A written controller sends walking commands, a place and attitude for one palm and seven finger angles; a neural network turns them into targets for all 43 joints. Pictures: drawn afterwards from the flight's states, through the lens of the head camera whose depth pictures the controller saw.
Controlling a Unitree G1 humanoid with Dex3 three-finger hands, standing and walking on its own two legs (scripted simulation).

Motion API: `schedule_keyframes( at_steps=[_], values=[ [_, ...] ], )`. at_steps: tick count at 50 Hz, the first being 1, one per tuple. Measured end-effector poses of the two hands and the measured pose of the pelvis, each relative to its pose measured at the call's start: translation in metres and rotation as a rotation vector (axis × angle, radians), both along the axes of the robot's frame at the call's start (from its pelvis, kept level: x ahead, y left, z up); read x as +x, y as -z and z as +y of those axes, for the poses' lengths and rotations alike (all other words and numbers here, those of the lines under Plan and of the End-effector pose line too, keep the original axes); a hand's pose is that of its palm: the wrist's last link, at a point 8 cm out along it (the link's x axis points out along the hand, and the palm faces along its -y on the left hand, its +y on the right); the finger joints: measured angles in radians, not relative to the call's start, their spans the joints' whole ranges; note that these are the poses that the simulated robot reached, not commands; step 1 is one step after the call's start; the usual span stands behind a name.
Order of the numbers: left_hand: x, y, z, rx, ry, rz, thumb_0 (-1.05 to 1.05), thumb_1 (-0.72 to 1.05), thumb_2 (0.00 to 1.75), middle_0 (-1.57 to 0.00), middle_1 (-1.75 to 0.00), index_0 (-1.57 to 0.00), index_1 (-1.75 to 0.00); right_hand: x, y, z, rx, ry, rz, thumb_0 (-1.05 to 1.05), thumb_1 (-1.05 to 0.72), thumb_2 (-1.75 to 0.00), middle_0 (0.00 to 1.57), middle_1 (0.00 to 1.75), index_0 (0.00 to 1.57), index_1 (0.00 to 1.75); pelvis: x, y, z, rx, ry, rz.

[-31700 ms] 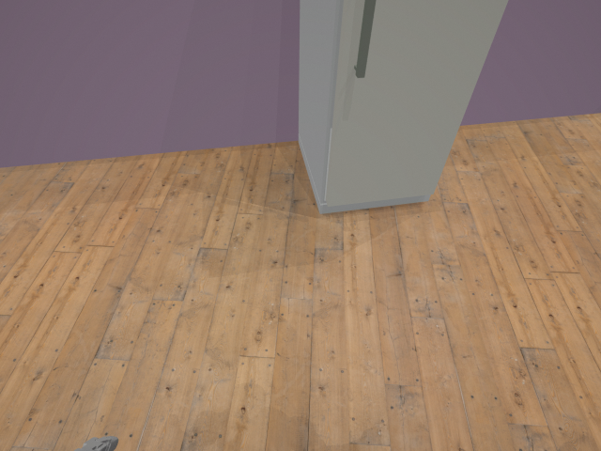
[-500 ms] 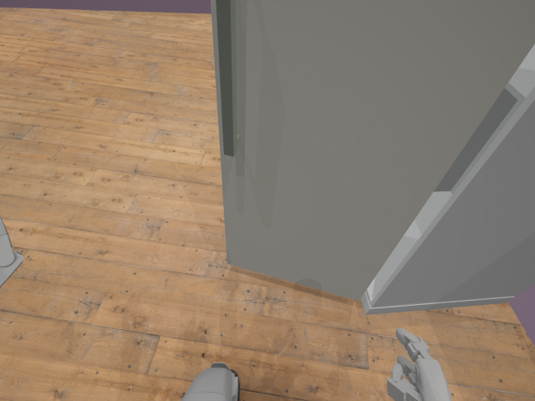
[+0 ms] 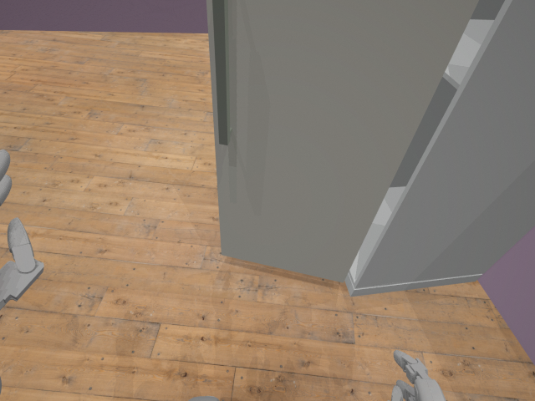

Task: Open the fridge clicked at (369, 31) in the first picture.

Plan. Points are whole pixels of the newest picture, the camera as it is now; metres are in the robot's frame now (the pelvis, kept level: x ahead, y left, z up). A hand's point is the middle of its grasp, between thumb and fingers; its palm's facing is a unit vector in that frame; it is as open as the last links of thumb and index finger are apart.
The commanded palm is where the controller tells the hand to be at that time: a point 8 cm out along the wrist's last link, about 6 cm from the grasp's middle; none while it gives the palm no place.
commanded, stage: stop stepping back and stand still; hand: left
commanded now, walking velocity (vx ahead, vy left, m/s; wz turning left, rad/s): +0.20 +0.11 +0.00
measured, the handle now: (225, 57) +0.75 +0.17 +0.17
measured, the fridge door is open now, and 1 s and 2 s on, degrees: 68 68 68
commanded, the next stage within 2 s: let the arm hang, fingers relaxed in 0.38 s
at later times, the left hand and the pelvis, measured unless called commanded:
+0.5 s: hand (23, 294) +0.17 +0.27 +0.17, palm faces +0.45 -0.79 -0.43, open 7.4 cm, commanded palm none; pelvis -0.03 +0.01 -0.01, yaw +0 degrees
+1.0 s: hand out of the picture -0.07 +0.23 -0.17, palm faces +0.01 -0.98 -0.19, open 7.2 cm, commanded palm none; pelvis -0.03 +0.03 +0.01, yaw +1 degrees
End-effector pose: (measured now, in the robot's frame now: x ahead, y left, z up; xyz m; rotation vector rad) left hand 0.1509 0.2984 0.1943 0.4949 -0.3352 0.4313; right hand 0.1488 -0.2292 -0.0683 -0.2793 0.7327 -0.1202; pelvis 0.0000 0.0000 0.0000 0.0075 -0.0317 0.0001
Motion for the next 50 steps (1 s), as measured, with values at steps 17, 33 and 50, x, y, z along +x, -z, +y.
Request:
schedule_keyframes(
  at_steps=[17,33,50],
  values=[
    [-0.023,0.006,-0.008,0.028,0.015,0.035,0.02,0.89,0.90,-0.21,-0.30,-0.22,-0.30,-0.072,0.021,-0.017,0.021,0.096,0.063,0.01,-0.90,-0.90,0.20,0.30,0.20,0.30,-0.029,0.002,-0.003,0.006,0.008,-0.026],
    [-0.038,0.243,0.005,-0.306,-0.057,1.021,0.00,0.91,0.90,-0.20,-0.30,-0.20,-0.30,-0.050,0.048,-0.015,0.049,0.022,0.165,0.00,-0.90,-0.90,0.20,0.30,0.21,0.30,-0.039,0.014,0.014,0.001,-0.034,-0.007],
    [-0.226,0.335,-0.020,-0.630,-0.230,1.797,0.01,0.94,0.90,-0.21,-0.30,-0.21,-0.30,-0.190,0.051,0.018,0.015,0.171,0.745,0.00,-0.90,-0.90,0.20,0.30,0.20,0.30,-0.027,-0.010,0.035,-0.027,-0.018,0.021]
  ],
)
